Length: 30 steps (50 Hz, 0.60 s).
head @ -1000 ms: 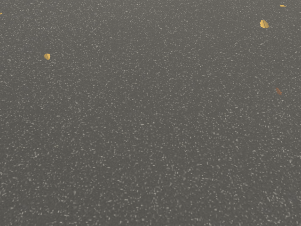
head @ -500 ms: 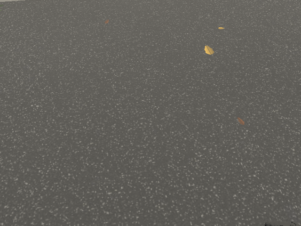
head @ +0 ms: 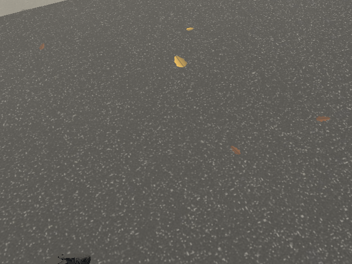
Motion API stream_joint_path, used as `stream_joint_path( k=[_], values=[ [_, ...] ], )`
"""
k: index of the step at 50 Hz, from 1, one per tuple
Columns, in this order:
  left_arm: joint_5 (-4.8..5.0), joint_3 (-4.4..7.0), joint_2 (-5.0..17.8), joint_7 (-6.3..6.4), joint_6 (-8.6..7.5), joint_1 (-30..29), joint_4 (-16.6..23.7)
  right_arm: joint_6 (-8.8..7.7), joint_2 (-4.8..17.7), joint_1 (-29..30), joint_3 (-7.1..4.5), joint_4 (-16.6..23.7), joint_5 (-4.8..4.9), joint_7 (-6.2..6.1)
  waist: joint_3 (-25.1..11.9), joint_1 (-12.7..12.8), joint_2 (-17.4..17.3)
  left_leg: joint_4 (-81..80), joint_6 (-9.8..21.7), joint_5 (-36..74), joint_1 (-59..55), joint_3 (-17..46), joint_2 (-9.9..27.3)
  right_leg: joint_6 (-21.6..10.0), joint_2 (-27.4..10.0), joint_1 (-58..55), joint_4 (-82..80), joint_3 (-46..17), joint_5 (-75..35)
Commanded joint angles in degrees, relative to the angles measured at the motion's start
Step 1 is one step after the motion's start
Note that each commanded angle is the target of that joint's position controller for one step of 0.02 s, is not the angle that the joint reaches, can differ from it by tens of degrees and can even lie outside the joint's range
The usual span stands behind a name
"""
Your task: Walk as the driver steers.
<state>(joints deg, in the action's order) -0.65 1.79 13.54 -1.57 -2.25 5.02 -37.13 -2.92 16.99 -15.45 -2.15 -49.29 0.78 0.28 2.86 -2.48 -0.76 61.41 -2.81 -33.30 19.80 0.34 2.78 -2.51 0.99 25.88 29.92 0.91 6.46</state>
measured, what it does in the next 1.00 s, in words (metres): walks ahead, turning left: left foot, then right foot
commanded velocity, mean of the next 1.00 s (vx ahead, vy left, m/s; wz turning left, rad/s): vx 0.15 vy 0.00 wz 0.40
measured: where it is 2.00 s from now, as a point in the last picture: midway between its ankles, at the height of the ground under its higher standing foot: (104, 234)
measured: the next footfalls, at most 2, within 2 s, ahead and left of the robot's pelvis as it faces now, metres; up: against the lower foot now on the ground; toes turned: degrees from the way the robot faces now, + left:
left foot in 0.32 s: +0.07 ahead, +0.13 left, +0.00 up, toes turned +10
right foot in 0.78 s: +0.16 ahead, -0.08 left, +0.00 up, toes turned +27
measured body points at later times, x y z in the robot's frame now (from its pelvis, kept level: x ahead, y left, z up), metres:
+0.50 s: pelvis +0.04 +0.04 +0.02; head +0.07 +0.08 +0.46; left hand +0.15 +0.35 -0.10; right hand +0.20 -0.22 -0.08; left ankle +0.03 +0.12 -0.73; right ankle +0.07 -0.11 -0.65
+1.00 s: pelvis +0.13 +0.04 +0.02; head +0.16 +0.03 +0.47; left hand +0.03 +0.31 -0.10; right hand +0.40 -0.12 -0.09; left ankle +0.12 +0.22 -0.66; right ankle +0.12 -0.10 -0.73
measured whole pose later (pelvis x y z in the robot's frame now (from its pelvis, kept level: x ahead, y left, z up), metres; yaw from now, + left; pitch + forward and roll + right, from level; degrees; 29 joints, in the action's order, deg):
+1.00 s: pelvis +0.13 +0.04 +0.02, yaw +28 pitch +2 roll +0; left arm 0.1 4.1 14.6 0.2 -5.0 19.5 -50.3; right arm -2.1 18.0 -12.3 -4.1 -39.0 0.8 0.0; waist -1.3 3.3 -3.3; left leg 56.2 -0.3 -12.3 36.0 5.5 1.4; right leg -0.8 0.2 3.5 16.6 1.0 15.5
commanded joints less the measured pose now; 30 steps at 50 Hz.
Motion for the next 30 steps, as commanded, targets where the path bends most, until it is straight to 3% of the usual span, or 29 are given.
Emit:
stream_joint_path(
  k=[1, 3, 5, 8, 11, 13, 15, 16, 17, 18, 19, 20, 21, 22, 26, 29, 30],
  values=[
    [-0.19, 1.95, 6.4, 0.16, -0.3, 2.0, 1.0, 1.8, 4.8, -3.1, -1.2, 2.1, -0.4, -1.21, -11.4, 0.4, 5.1, -0.6, -1.1, 4.5, 6.7, 3.2, 4.1, -11.8, -15.0, -14.5, -10.2, -13.2, -26.2],
    [-1.46, 2.08, 6.1, 0.34, -0.73, -0.6, 0.1, 3.11, 2.5, -6.1, -0.78, 0.6, -0.4, -1.92, -10.9, -1.5, 7.2, -7.0, -1.9, 7.7, -1.0, 1.6, 3.0, -11.7, -13.5, -7.2, -12.7, -8.3, -22.6],
    [-1.58, 2.28, 6.4, 0.92, -0.96, -1.0, -1.1, 3.68, 2.3, -4.5, -0.69, 0.7, -0.7, -2.37, -10.9, -0.7, 8.0, -12.4, -1.5, 11.6, -3.5, 1.2, 2.6, -11.5, -13.6, -6.1, -13.6, -6.4, -16.3],
    [-0.77, 3.37, 9.6, 2.48, 0.25, -0.2, -2.4, 4.46, 5.2, 0.4, -1.65, 3.1, -0.42, -2.43, -8.8, 1.4, 8.5, -12.8, -0.1, 13.3, -0.8, 0.1, 2.1, -11.8, -16.1, -7.1, -15.5, -8.0, -1.5],
    [0.03, 3.7, 10.0, 3.55, 1.41, 0.2, -3.5, 4.94, 5.0, 3.3, -2.01, 5.1, -0.33, -2.08, -6.0, 2.3, 7.7, -13.7, 1.5, 10.9, 2.1, -0.6, 2.1, -11.4, -18.1, -9.1, -15.8, -8.9, 4.2],
    [0.61, 3.85, 10.1, 3.88, 1.95, -0.8, -3.8, 4.9, 4.1, 2.5, -2.11, 5.2, -0.37, -1.49, -5.9, 1.4, 6.9, -18.5, 2.8, 12.2, 0.1, -2.0, 1.3, -10.3, -17.9, -10.5, -13.4, -7.3, 1.7],
    [1.71, 3.96, 9.8, 4.09, 2.65, -1.7, -4.3, 4.68, 4.0, -1.1, -2.51, 4.2, -0.77, -0.69, -6.5, -0.8, 5.9, -28.8, 5.0, 19.1, -5.7, -3.7, -0.9, -7.0, -15.5, -10.3, -7.7, -3.5, -0.6],
    [2.07, 3.79, 8.2, 4.18, 2.95, 0.5, -5.2, 4.54, 6.4, -1.9, -3.16, 4.5, -1.32, -0.56, -5.2, -0.4, 0.7, -37.1, 7.5, 26.1, -7.6, 2.4, 1.8, -2.5, -11.8, -8.1, 0.3, 0.5, 3.2],
    [0.04, 3.14, 4.9, 3.98, 2.91, 2.1, -3.9, 4.45, 12.8, -1.0, -4.55, 6.1, -1.21, -1.4, -4.2, 3.2, -15.5, -41.1, 13.7, 42.4, -12.0, 20.9, 14.3, 3.9, -2.9, 3.4, 15.8, 7.6, 17.4],
    [-0.24, 3.45, 6.4, 4.4, 2.7, -5.1, -1.7, 3.63, 13.6, -2.3, -4.51, 6.9, -2.66, -1.0, -3.3, -1.3, -17.8, -45.2, 21.7, 45.7, -10.6, 29.9, 19.4, 4.8, 2.6, 11.1, 26.1, 1.1, 31.0],
    [0.23, 4.01, 7.8, 4.39, 2.68, -5.3, -1.8, 2.43, 12.1, -1.4, -4.16, 7.5, -3.38, -0.77, -4.3, -0.5, -11.6, -44.4, 21.4, 45.3, -11.3, 26.8, 17.2, 4.3, 0.9, 12.2, 33.1, -3.6, 29.2],
    [0.6, 4.4, 8.3, 4.44, 2.91, -3.3, -3.0, 1.69, 11.0, 1.7, -4.16, 8.1, -2.34, -0.93, -4.8, 1.5, -8.1, -42.7, 18.3, 45.6, -12.5, 22.3, 14.1, 4.2, -0.1, 13.0, 34.7, -4.8, 24.4],
    [0.37, 4.65, 8.4, 4.74, 3.13, -2.0, -4.2, 1.57, 9.8, 3.9, -3.97, 8.9, -1.12, -1.11, -5.9, 2.2, -5.4, -41.9, 15.9, 45.6, -13.5, 19.8, 12.3, 4.5, -0.7, 13.1, 34.3, -5.2, 21.3],
    [0.09, 4.86, 8.8, 4.95, 3.2, -1.9, -4.4, 1.69, 9.0, 5.0, -3.72, 9.3, -0.28, -1.48, -6.7, 2.6, -5.1, -41.4, 15.1, 47.1, -14.0, 18.7, 11.5, 5.0, -1.1, 12.4, 34.1, -5.5, 18.7],
    [1.04, 4.31, 6.7, 4.83, 2.62, -2.9, -4.2, 2.55, 8.7, 2.2, -3.86, 9.7, -0.17, -2.49, -9.2, 1.9, -5.8, -40.3, 15.1, 49.5, -17.9, 17.6, 9.1, 6.6, 0.2, 10.9, 28.0, -5.3, 13.9],
    [1.16, 3.98, 6.3, 4.48, 2.29, -4.5, -4.0, 3.33, 9.9, 1.9, -4.46, 10.4, -0.07, -3.06, -8.8, 0.9, -7.1, -40.2, 15.2, 43.9, -17.5, 19.4, 8.5, 7.5, 0.6, 8.1, 19.7, -5.8, 12.9],
    [1.26, 3.95, 6.5, 4.09, 2.1, -4.3, -4.1, 3.53, 10.0, 1.6, -4.61, 10.6, 0.13, -3.12, -9.3, 0.7, -7.2, -41.5, 15.3, 35.3, -16.4, 20.4, 8.0, 7.4, 0.7, 6.3, 16.9, -5.7, 12.4]
  ],
)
